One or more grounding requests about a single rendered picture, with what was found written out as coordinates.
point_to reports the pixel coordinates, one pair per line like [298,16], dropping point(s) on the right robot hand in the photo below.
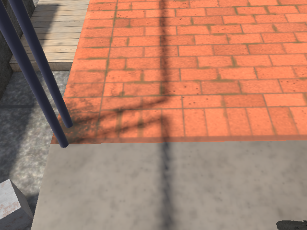
[291,225]

